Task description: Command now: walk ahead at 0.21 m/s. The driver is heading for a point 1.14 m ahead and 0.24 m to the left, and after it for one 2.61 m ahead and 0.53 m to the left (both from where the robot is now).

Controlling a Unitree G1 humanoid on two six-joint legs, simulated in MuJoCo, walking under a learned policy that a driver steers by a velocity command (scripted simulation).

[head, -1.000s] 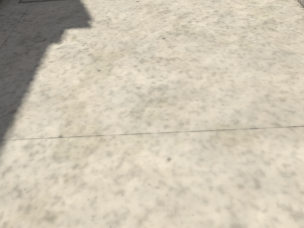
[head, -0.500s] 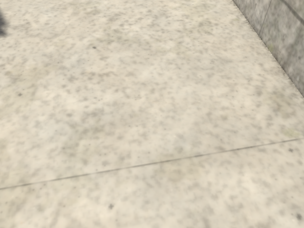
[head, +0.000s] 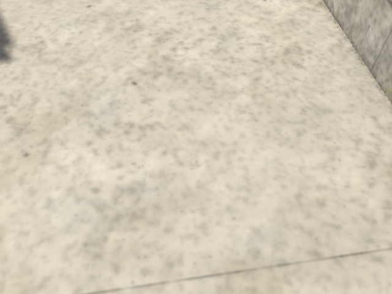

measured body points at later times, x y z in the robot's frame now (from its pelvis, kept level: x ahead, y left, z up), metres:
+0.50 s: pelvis +0.07 -0.01 +0.02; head +0.06 -0.02 +0.47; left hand +0.12 +0.22 -0.12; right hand +0.13 -0.24 -0.12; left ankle +0.12 +0.08 -0.72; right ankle +0.08 -0.12 -0.72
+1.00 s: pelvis +0.20 +0.01 +0.03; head +0.21 +0.02 +0.48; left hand +0.32 +0.25 -0.11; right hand +0.13 -0.23 -0.11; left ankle +0.13 +0.08 -0.72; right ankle +0.25 -0.12 -0.66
